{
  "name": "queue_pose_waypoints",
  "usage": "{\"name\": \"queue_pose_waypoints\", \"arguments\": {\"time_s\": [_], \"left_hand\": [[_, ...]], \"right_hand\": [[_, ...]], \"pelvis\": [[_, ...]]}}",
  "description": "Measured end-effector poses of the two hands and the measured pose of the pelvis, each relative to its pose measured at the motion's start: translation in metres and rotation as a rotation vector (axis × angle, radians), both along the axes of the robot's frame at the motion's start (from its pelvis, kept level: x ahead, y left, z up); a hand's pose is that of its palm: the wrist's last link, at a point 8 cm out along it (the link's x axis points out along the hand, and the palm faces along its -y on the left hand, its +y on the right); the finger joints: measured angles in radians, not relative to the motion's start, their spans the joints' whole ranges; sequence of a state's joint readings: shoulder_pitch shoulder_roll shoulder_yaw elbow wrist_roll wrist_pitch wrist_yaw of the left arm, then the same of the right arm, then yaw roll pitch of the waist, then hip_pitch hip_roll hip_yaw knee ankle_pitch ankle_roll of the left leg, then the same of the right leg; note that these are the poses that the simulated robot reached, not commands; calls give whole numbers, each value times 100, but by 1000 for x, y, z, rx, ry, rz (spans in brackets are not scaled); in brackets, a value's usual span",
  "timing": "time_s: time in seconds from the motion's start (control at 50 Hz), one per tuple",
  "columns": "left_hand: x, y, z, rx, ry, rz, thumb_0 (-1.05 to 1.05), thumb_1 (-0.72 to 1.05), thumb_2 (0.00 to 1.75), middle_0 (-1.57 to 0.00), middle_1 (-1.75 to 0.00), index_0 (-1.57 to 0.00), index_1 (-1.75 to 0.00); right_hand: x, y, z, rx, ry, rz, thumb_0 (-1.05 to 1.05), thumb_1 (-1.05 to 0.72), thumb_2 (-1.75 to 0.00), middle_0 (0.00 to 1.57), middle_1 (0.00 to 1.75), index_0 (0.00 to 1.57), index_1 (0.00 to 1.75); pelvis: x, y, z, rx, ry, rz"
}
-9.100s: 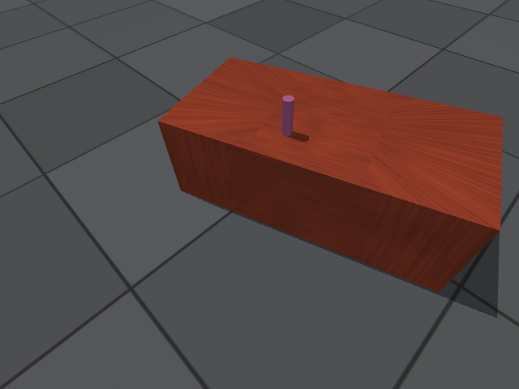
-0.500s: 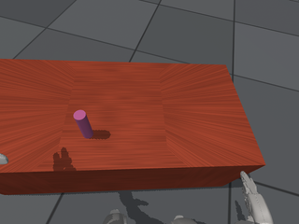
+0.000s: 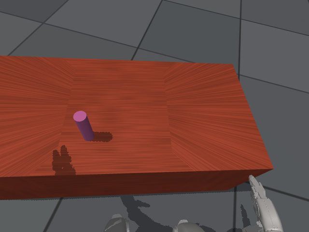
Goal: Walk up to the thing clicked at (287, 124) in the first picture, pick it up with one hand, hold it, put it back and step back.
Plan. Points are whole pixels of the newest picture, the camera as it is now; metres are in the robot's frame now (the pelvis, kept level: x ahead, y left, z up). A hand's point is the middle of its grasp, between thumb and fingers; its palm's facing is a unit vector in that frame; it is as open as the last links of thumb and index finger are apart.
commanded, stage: go down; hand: left
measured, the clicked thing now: (84, 127) +0.49 +0.24 -0.19
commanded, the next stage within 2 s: approach in 0.14 s
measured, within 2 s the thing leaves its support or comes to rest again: neither
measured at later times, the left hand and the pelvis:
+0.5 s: hand out of the picture +0.39 +0.38 +0.02, palm faces +0.24 -0.97 +0.00, open 17.6 cm; pelvis -0.01 +0.00 -0.02, yaw +0 degrees
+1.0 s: hand (72, 139) +0.45 +0.28 -0.20, palm faces +0.15 -0.99 +0.04, open 17.6 cm; pelvis -0.05 +0.00 -0.14, yaw -5 degrees
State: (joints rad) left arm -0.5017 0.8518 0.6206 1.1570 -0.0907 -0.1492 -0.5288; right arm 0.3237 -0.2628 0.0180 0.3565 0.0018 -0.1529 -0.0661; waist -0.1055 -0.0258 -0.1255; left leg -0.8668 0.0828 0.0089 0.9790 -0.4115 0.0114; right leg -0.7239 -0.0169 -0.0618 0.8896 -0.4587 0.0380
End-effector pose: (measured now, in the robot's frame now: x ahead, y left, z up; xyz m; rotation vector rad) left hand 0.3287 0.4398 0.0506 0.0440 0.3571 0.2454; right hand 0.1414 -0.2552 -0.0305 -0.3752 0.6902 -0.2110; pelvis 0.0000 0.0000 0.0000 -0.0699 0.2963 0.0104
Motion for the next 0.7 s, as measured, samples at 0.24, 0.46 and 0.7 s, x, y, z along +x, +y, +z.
{"name": "queue_pose_waypoints", "arguments": {"time_s": [0.24,0.46,0.7], "left_hand": [[12,3,3,-9,-38,7,-1,-57,6,-6,-4,-5,-5],[26,-3,-15,-36,-131,2,-1,-56,2,-6,-3,-5,-4],[54,-53,-131,-105,-265,-16,-1,-56,1,-6,-4,-5,-5]], "right_hand": [[-1,-2,0,-13,2,3,-1,51,-6,6,5,5,5],[0,2,-9,-18,2,35,-1,54,-5,6,5,5,5],[-9,-6,-10,-160,-40,87,-1,54,-5,6,5,6,5]], "pelvis": [[-2,-2,-4,-5,18,0],[-9,-3,-17,-12,58,0],[-28,-2,-63,-36,162,-15]]}}
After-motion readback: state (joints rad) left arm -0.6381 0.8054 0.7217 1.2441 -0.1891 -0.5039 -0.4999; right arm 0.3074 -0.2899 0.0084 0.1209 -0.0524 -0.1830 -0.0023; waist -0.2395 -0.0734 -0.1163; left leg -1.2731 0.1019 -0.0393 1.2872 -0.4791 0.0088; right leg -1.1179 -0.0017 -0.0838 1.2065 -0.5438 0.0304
